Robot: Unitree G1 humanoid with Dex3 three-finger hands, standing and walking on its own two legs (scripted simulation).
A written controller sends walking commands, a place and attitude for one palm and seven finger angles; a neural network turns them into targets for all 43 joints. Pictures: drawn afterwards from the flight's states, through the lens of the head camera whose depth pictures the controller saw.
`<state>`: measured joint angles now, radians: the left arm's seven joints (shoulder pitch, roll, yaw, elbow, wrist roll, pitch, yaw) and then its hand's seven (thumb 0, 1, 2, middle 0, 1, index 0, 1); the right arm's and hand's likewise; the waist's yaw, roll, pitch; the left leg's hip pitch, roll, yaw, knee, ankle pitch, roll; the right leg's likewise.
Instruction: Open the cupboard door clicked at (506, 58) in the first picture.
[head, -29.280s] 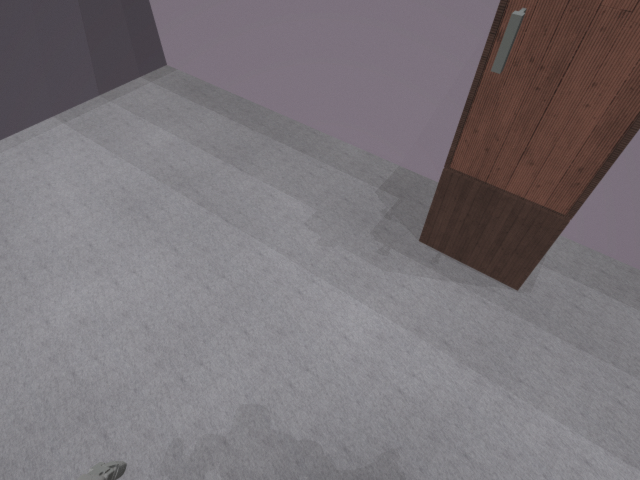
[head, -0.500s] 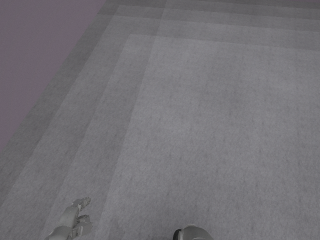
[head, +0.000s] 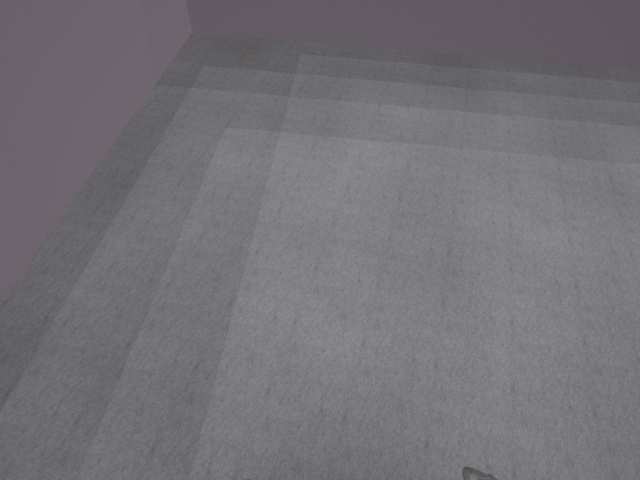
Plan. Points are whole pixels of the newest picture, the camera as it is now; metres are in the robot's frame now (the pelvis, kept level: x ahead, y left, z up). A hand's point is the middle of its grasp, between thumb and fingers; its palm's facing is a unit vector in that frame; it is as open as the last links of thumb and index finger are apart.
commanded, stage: walk to a spot facing it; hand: left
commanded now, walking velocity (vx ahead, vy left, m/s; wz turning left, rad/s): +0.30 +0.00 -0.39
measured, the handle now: out of the picture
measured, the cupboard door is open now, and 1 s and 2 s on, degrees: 43 43 43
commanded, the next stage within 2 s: turn to face it in 0.10 s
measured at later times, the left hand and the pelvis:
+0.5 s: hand (256, 374) +0.29 +0.12 -0.15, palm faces +0.06 -0.98 -0.20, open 7.2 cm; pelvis +0.21 -0.06 +0.01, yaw +3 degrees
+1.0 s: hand (253, 351) +0.33 +0.13 -0.15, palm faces +0.32 -0.90 -0.29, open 7.4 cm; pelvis +0.29 -0.10 +0.00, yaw +19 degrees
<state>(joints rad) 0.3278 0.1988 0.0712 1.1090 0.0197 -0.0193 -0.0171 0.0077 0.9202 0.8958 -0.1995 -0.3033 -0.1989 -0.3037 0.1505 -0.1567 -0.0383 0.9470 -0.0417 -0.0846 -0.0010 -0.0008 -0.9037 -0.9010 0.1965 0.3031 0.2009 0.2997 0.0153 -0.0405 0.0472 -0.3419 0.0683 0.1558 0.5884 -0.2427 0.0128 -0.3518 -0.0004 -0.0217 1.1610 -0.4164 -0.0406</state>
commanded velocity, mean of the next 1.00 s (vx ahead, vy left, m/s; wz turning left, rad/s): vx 0.04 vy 0.00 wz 0.42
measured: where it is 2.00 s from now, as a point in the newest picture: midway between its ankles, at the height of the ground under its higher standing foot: (362, 436)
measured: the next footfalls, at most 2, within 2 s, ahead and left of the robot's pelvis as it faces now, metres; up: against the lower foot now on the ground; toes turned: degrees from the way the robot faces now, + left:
right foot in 0.26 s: +0.23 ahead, -0.16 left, +0.00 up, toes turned -12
left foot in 0.60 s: +0.33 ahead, +0.06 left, +0.00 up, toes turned +15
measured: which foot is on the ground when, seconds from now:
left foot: down 0.00-0.26, up 0.28-0.58, down 0.60-0.96, up 0.98-1.00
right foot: up 0.00-0.24, down 0.26-0.60, up 0.62-0.94, down 0.96-1.00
